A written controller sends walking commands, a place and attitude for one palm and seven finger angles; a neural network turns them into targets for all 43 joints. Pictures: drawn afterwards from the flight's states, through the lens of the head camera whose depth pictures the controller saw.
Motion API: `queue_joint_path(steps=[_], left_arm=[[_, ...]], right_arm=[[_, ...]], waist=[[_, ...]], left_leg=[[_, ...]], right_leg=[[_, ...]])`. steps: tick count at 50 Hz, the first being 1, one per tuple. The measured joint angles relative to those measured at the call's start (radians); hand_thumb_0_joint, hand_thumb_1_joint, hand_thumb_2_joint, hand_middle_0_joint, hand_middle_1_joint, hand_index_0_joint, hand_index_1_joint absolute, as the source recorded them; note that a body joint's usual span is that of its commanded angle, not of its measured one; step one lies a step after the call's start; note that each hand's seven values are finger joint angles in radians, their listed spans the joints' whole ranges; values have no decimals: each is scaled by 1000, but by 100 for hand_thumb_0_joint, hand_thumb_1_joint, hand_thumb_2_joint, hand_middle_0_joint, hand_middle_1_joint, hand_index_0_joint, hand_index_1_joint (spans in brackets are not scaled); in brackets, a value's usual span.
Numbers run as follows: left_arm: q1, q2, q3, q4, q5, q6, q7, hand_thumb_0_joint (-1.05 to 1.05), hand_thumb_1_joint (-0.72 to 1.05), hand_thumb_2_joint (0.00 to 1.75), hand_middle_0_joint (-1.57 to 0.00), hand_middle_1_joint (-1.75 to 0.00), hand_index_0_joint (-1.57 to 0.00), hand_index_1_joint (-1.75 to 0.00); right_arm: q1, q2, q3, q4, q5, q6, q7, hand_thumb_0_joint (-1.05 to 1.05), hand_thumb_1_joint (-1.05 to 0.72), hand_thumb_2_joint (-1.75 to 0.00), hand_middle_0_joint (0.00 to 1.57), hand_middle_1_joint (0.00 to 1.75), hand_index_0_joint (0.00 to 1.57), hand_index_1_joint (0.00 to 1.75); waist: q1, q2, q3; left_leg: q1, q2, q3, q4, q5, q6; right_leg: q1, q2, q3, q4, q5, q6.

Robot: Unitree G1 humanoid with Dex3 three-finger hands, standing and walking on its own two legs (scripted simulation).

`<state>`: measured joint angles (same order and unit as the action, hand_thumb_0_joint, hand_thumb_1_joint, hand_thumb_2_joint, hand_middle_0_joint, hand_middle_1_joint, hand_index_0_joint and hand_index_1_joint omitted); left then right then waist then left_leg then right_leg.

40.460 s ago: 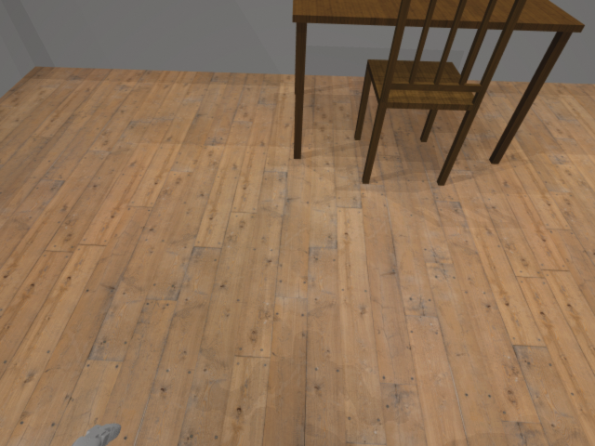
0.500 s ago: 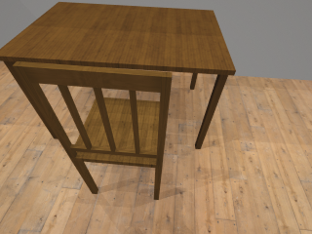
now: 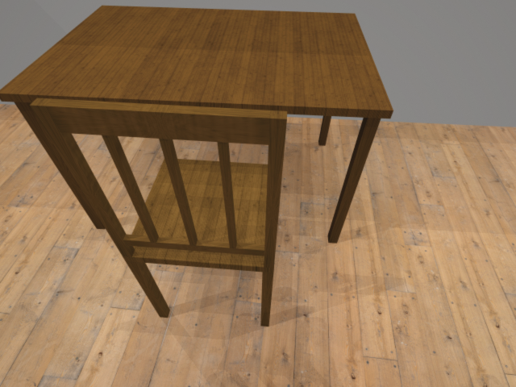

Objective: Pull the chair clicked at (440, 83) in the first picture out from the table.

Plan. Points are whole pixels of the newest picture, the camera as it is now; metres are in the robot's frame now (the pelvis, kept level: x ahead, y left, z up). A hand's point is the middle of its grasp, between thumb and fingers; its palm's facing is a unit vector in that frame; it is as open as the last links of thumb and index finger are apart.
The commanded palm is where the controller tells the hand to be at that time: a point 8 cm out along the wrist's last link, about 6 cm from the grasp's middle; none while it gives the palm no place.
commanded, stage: come to a stop and stand still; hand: left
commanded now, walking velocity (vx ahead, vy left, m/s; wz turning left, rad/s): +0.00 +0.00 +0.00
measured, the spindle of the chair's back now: (181, 198) +0.50 +0.20 -0.05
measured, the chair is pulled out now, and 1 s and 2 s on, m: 0.21 0.21 0.21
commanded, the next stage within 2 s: look again from close up in 0.70 s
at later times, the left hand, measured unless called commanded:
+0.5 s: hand out of the picture -0.02 +0.16 -0.17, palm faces +0.02 -0.99 -0.17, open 7.4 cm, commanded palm none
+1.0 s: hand out of the picture -0.02 +0.15 -0.17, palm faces +0.03 -0.99 -0.16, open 7.4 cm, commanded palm none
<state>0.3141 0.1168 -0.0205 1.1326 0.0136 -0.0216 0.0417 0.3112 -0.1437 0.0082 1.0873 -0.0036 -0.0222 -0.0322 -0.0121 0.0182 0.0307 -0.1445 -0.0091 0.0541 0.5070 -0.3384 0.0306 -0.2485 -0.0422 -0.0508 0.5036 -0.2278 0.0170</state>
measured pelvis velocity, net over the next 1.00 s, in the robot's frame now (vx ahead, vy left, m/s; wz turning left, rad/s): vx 0.00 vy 0.00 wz -0.01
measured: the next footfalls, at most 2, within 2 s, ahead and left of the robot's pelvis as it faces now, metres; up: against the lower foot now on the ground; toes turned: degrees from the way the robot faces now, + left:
none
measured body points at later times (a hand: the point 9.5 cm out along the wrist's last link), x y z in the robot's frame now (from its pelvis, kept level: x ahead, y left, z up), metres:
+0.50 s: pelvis -0.01 +0.00 +0.00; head -0.01 +0.00 +0.45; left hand -0.02 +0.21 -0.16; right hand -0.04 -0.21 -0.16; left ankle -0.04 +0.09 -0.74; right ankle +0.03 -0.13 -0.74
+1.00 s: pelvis +0.00 +0.00 +0.01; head +0.00 +0.00 +0.46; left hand -0.02 +0.20 -0.16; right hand -0.02 -0.20 -0.16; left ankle -0.04 +0.09 -0.74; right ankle +0.03 -0.13 -0.74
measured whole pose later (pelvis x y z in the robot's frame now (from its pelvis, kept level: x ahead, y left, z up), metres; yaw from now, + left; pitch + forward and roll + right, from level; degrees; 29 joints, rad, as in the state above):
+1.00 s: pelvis +0.00 +0.00 +0.01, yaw +0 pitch -2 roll +0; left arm 0.33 0.11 -0.01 1.12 0.01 -0.02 0.04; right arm 0.31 -0.12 0.02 1.15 0.00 -0.03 -0.02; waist 0.00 0.00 0.02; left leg -0.10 -0.02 0.06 0.42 -0.29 0.03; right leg -0.21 -0.05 -0.04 0.44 -0.19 0.02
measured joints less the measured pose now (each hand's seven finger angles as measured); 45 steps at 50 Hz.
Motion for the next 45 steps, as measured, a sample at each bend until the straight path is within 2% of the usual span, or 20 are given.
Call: queue_joint_path(steps=[6,12,27,45], left_arm=[[-11,22,3,-21,3,11,-4,1,91,90,-20,-30,-20,-30],[-14,31,7,-41,3,10,-7,1,91,90,-20,-30,-19,-30],[11,2,4,-23,0,8,-8,1,91,90,-20,-30,-20,-30],[20,-11,5,-12,1,2,-3,1,91,90,-20,-30,-20,-30]], right_arm=[[4,-10,3,-13,-4,6,11,1,-91,-90,20,30,20,30],[14,-10,9,-12,-5,5,17,1,-91,-90,20,30,20,30],[29,4,14,37,0,6,17,1,-90,-90,20,30,20,30],[4,24,16,57,3,-3,11,1,-90,-90,20,30,20,30]], waist=[[5,-1,-29],[7,-2,-28],[7,-15,1],[13,-15,-5]], left_leg=[[9,-11,10,-13,13,9],[12,-21,14,-42,38,14],[22,-18,10,-68,52,9],[44,-10,8,-82,46,3]], right_leg=[[3,-9,11,-3,12,6],[0,-17,16,-21,30,10],[10,-14,11,-47,43,7],[31,-5,8,-60,36,3]])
